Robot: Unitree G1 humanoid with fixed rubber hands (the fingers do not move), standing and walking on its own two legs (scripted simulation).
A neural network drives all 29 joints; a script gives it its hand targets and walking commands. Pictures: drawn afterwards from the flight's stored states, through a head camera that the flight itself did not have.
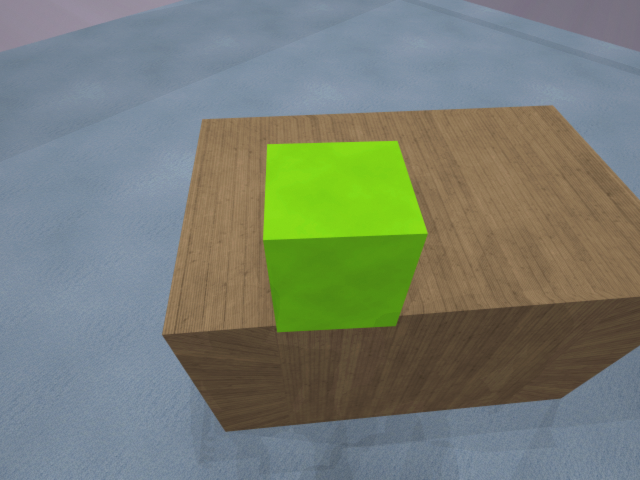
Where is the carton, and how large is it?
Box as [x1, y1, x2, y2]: [263, 141, 427, 331]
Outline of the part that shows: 397,141 267,144 263,242 277,331 395,325 427,234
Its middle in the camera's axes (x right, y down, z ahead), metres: +0.02 +0.01 +0.64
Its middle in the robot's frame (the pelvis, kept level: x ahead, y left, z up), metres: +0.47 -0.03 -0.02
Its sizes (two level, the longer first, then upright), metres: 0.210 0.200 0.250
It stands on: a pedestal, 0.64 m high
